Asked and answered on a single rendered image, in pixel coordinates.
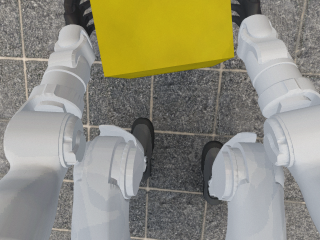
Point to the robot left foot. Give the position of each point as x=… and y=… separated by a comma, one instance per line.
x=143, y=129

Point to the robot left forearm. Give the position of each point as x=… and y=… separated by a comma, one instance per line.
x=65, y=80

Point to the robot left upper arm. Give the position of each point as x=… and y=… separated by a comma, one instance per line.
x=40, y=147

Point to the robot left hand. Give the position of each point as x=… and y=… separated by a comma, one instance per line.
x=73, y=14

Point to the robot right upper arm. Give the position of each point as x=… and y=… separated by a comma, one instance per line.
x=292, y=139

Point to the robot right hand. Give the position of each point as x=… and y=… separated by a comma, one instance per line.
x=245, y=9

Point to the carton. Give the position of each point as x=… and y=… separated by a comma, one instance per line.
x=140, y=38

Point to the robot right thigh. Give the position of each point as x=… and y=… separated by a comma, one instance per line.
x=255, y=201

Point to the robot right forearm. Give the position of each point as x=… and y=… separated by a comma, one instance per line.
x=274, y=74

